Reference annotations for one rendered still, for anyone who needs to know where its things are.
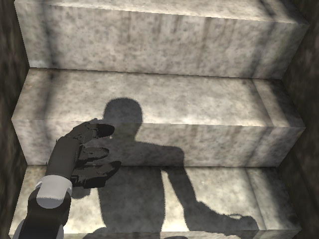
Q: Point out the left robot forearm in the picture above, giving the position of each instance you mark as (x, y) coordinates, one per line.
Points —
(48, 209)

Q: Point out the left robot hand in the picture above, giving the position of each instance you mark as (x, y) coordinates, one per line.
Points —
(69, 153)

